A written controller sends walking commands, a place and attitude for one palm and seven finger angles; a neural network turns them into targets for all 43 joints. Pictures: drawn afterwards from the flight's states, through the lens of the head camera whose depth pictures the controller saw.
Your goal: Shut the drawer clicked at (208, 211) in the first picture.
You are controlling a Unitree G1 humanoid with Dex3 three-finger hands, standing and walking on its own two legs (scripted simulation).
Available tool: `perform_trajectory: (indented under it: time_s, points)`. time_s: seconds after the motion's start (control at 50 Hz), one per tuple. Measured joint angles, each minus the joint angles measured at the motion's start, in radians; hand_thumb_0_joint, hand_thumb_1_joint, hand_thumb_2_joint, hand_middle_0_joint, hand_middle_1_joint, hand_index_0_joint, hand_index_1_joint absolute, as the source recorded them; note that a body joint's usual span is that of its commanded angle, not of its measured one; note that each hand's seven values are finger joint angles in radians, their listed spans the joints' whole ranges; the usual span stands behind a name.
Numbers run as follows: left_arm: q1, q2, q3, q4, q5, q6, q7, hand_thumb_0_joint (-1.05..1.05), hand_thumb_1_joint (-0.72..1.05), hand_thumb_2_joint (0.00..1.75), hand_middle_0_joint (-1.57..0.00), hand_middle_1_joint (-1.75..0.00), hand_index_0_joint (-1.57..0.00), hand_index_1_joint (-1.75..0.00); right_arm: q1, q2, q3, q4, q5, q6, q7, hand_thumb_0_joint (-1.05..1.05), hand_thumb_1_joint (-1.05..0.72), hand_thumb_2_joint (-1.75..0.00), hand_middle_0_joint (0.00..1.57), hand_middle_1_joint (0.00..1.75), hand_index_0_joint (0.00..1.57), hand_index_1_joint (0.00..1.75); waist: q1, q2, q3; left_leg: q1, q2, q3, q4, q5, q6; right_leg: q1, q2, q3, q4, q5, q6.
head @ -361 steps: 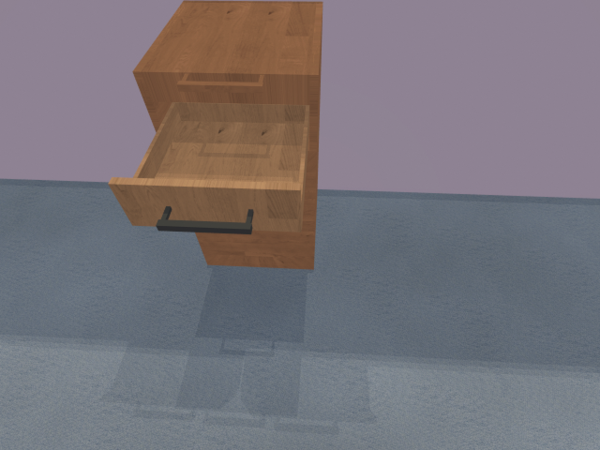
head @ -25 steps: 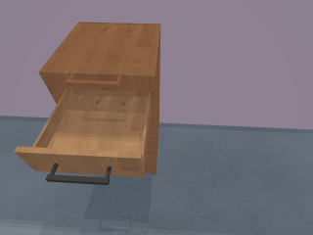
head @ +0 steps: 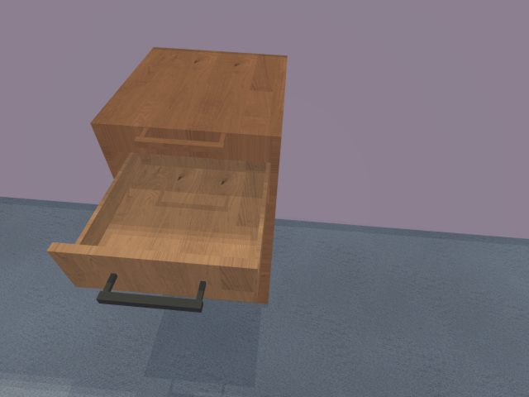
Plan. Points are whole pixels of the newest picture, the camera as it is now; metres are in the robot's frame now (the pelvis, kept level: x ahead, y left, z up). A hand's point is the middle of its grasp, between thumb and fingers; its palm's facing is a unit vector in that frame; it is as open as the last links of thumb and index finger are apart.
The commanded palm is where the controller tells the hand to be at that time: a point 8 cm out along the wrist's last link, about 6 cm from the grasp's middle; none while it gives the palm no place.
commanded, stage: raise the hand and make a fist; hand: left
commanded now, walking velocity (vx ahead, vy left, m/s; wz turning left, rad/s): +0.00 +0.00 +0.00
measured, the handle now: (153, 292) +0.32 +0.23 -0.09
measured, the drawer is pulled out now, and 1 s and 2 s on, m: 0.29 0.29 0.29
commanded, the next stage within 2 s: bring the fist close to the handle in 1.92 s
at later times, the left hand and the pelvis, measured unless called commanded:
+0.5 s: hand out of the picture +0.13 +0.15 -0.06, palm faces +0.06 -1.00 -0.02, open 5.7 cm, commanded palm +0.11 +0.22 -0.05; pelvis -0.02 -0.01 -0.09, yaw +2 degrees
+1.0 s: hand (145, 384) +0.15 +0.18 -0.02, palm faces +0.00 -1.00 -0.09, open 3.4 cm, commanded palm +0.11 +0.24 -0.02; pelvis +0.00 -0.03 -0.08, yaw +3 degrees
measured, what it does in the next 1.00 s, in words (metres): lowers itself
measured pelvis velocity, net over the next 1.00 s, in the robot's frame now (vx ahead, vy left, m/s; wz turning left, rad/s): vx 0.00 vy -0.03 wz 0.05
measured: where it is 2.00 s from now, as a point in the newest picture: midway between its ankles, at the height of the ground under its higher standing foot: outside the picture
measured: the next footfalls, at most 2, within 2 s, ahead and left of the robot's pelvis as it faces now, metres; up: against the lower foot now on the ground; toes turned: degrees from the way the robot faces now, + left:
none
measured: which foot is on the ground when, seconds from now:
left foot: down 0.00-1.00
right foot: down 0.00-1.00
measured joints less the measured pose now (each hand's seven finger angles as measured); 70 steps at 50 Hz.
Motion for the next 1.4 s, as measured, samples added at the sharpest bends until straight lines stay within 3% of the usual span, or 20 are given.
perform_trajectory:
  time_s: [0.04,0.08,0.14,0.18,0.22,0.28,0.32,0.36,0.42,0.5,0.54,0.6,0.64,0.7,0.8,0.92,1.02,1.14,1.4]
  points:
    - [0.001,-0.004,-0.004,0.001,0.003,-0.003,0.005,0.01,0.92,0.90,-0.20,-0.30,-0.20,-0.29,-0.003,-0.004,0.002,-0.004,0.002,0.003,0.002,0.00,-0.91,-0.90,0.20,0.30,0.20,0.30,0.003,0.004,0.003,-0.008,0.002,0.002,0.008,-0.001,0.002,-0.004,0.001,0.002,-0.002,0.005,0.004]
    - [0.119,0.016,0.014,-0.347,-0.068,0.125,0.026,0.04,0.95,0.90,-0.20,-0.31,-0.21,-0.30,0.029,-0.019,0.017,-0.091,0.020,-0.039,-0.021,0.01,-0.92,-0.90,0.20,0.30,0.20,0.30,0.005,-0.001,0.015,-0.015,-0.002,0.009,0.024,-0.008,0.004,-0.019,-0.003,0.009,0.024,-0.002,0.001]
    - [0.237,0.056,0.006,-0.754,-0.134,0.066,0.080,0.05,0.97,0.90,-0.22,-0.32,-0.22,-0.31,0.070,-0.062,0.010,-0.198,0.050,-0.189,-0.044,0.02,-0.93,-0.90,0.20,0.30,0.21,0.30,-0.013,0.001,-0.019,-0.055,-0.027,0.005,0.052,-0.015,0.008,-0.075,-0.023,0.020,0.098,-0.042,-0.007]
    - [0.222,0.055,0.002,-0.903,-0.155,-0.009,0.079,0.05,0.96,0.90,-0.23,-0.34,-0.23,-0.33,0.057,-0.103,-0.002,-0.266,0.047,-0.253,-0.044,0.02,-0.93,-0.90,0.20,0.30,0.20,0.30,-0.037,0.026,-0.038,-0.116,-0.035,-0.014,0.110,-0.032,0.013,-0.119,-0.029,0.011,0.140,-0.062,0.003]
    - [0.172,0.038,0.011,-0.975,-0.165,-0.123,0.042,0.04,0.96,0.90,-0.25,-0.37,-0.26,-0.36,0.021,-0.132,-0.021,-0.331,0.036,-0.287,-0.030,0.02,-0.92,-0.90,0.20,0.30,0.20,0.30,-0.049,0.038,-0.068,-0.203,-0.037,-0.020,0.185,-0.056,0.013,-0.199,-0.027,0.015,0.205,-0.085,0.001]
    - [0.121,-0.004,0.022,-1.020,-0.194,-0.330,-0.084,0.03,0.94,0.90,-0.30,-0.42,-0.30,-0.41,-0.047,-0.145,-0.050,-0.434,0.021,-0.300,0.007,0.02,-0.92,-0.90,0.20,0.30,0.20,0.30,-0.044,0.017,-0.120,-0.350,-0.024,-0.003,0.326,-0.112,0.009,-0.351,-0.017,0.035,0.340,-0.129,-0.002]
    - [0.117,-0.023,0.022,-1.026,-0.190,-0.458,-0.183,0.02,0.93,0.90,-0.33,-0.45,-0.33,-0.45,-0.094,-0.145,-0.069,-0.505,0.015,-0.293,0.037,0.02,-0.91,-0.90,0.20,0.30,0.20,0.30,-0.041,0.002,-0.135,-0.437,-0.010,0.003,0.428,-0.157,0.008,-0.437,-0.006,0.038,0.431,-0.161,-0.004]
    - [0.144,-0.022,0.019,-1.039,-0.174,-0.516,-0.251,0.02,0.92,0.90,-0.37,-0.49,-0.37,-0.48,-0.133,-0.143,-0.082,-0.575,0.017,-0.273,0.055,0.01,-0.91,-0.90,0.20,0.30,0.20,0.30,-0.033,-0.014,-0.147,-0.511,0.001,0.006,0.518,-0.199,0.012,-0.513,0.001,0.040,0.519,-0.199,-0.008]
    - [0.218,-0.001,0.019,-1.075,-0.172,-0.482,-0.283,0.01,0.91,0.90,-0.43,-0.55,-0.43,-0.55,-0.171,-0.136,-0.090,-0.660,0.027,-0.230,0.051,0.01,-0.91,-0.90,0.20,0.30,0.20,0.30,-0.007,-0.032,-0.157,-0.593,0.011,0.001,0.620,-0.247,0.004,-0.596,0.006,0.033,0.619,-0.246,-0.016]
    - [0.316,0.036,0.057,-1.147,-0.190,-0.431,-0.247,0.02,0.90,0.90,-0.51,-0.64,-0.51,-0.63,-0.187,-0.120,-0.079,-0.707,0.027,-0.195,0.028,0.01,-0.90,-0.90,0.20,0.30,0.20,0.30,0.035,-0.020,-0.163,-0.667,0.022,-0.036,0.705,-0.286,-0.012,-0.650,0.012,-0.006,0.681,-0.284,-0.033]
    - [0.340,0.056,0.086,-1.193,-0.205,-0.450,-0.243,0.02,0.90,0.90,-0.55,-0.68,-0.55,-0.67,-0.186,-0.108,-0.063,-0.700,0.024,-0.193,0.018,0.01,-0.90,-0.90,0.20,0.30,0.20,0.30,0.052,-0.008,-0.166,-0.698,0.026,-0.060,0.732,-0.296,-0.020,-0.667,0.015,-0.030,0.694,-0.293,-0.041]
    - [0.322,0.074,0.120,-1.236,-0.237,-0.491,-0.285,0.02,0.90,0.90,-0.61,-0.75,-0.61,-0.74,-0.185,-0.090,-0.027,-0.664,0.028,-0.205,0.010,0.01,-0.90,-0.90,0.20,0.30,0.20,0.30,0.062,0.017,-0.162,-0.735,0.031,-0.093,0.760,-0.301,-0.030,-0.686,0.019,-0.062,0.702,-0.298,-0.051]
    - [0.285,0.082,0.129,-1.242,-0.255,-0.486,-0.332,0.02,0.90,0.90,-0.65,-0.79,-0.65,-0.78,-0.182,-0.078,-0.005,-0.637,0.035,-0.210,0.005,0.01,-0.90,-0.90,0.20,0.30,0.20,0.30,0.061,0.034,-0.156,-0.751,0.033,-0.105,0.767,-0.300,-0.035,-0.695,0.022,-0.075,0.701,-0.297,-0.055]
    - [0.226,0.097,0.139,-1.227,-0.274,-0.419,-0.393,0.02,0.90,0.90,-0.71,-0.86,-0.71,-0.85,-0.166,-0.057,0.016,-0.603,0.048,-0.205,-0.005,0.01,-0.90,-0.90,0.20,0.30,0.21,0.30,0.047,0.048,-0.146,-0.754,0.037,-0.107,0.756,-0.293,-0.040,-0.698,0.026,-0.076,0.690,-0.290,-0.059]
    - [0.208,0.109,0.184,-1.201,-0.304,-0.313,-0.400,0.02,0.90,0.90,-0.81,-0.96,-0.81,-0.95,-0.110,-0.041,0.006,-0.568,0.058,-0.186,-0.024,0.01,-0.90,-0.90,0.21,0.30,0.21,0.30,0.009,0.052,-0.142,-0.709,0.041,-0.091,0.696,-0.277,-0.043,-0.666,0.032,-0.059,0.642,-0.274,-0.058]
    - [0.283,0.105,0.228,-1.210,-0.320,-0.363,-0.379,0.02,0.90,0.90,-0.93,-1.09,-0.93,-1.08,-0.061,-0.076,-0.046,-0.545,0.061,-0.195,-0.028,0.01,-0.90,-0.90,0.20,0.30,0.21,0.30,-0.017,0.040,-0.150,-0.658,0.038,-0.076,0.635,-0.261,-0.041,-0.624,0.032,-0.042,0.594,-0.261,-0.052]
    - [0.330,0.110,0.226,-1.207,-0.327,-0.413,-0.402,0.02,0.90,0.90,-1.02,-1.20,-1.03,-1.19,-0.068,-0.114,-0.077,-0.551,0.067,-0.213,-0.032,0.01,-0.90,-0.90,0.20,0.30,0.20,0.30,-0.018,0.032,-0.148,-0.648,0.035,-0.076,0.629,-0.259,-0.035,-0.612,0.030,-0.042,0.584,-0.259,-0.047]
    - [0.327,0.115,0.216,-1.222,-0.331,-0.429,-0.399,0.02,0.90,0.90,-1.15,-1.33,-1.15,-1.32,-0.105,-0.124,-0.074,-0.578,0.067,-0.234,-0.032,0.01,-0.90,-0.90,0.20,0.30,0.20,0.30,-0.005,0.029,-0.141,-0.642,0.033,-0.082,0.637,-0.262,-0.027,-0.597,0.029,-0.048,0.578,-0.255,-0.042]
    - [0.323,0.110,0.162,-1.315,-0.285,-0.316,-0.349,0.02,0.90,0.90,-1.36,-1.56,-1.36,-1.55,-0.118,-0.061,0.000,-0.642,0.060,-0.208,-0.009,0.01,-0.90,-0.90,0.20,0.30,0.21,0.30,0.008,0.043,-0.156,-0.575,0.022,-0.077,0.592,-0.253,-0.008,-0.523,0.021,-0.041,0.522,-0.239,-0.021]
